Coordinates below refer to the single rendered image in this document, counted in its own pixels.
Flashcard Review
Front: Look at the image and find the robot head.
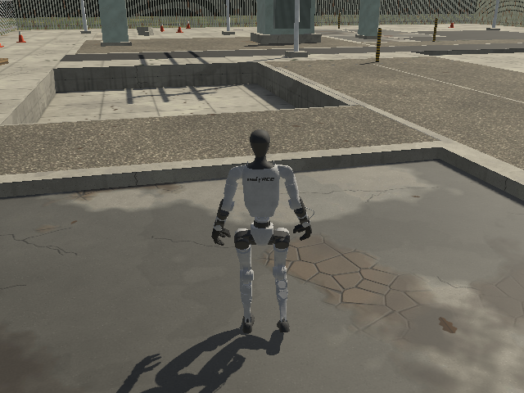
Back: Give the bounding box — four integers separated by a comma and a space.
246, 129, 275, 169

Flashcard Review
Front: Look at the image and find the right robot forearm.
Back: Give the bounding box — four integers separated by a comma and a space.
294, 196, 310, 228

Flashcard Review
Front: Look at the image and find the left robot shin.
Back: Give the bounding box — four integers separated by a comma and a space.
240, 269, 252, 323

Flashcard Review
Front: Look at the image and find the robot right upper arm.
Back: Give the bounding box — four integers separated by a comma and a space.
278, 165, 302, 210

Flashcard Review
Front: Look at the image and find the robot right hand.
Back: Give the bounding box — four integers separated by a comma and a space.
293, 224, 312, 241

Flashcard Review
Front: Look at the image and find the robot left upper arm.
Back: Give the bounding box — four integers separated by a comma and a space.
221, 165, 244, 211

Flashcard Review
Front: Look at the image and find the robot left hand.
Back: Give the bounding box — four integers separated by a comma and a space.
212, 228, 231, 246

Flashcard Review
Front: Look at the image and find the left robot forearm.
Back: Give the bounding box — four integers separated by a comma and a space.
214, 199, 229, 231

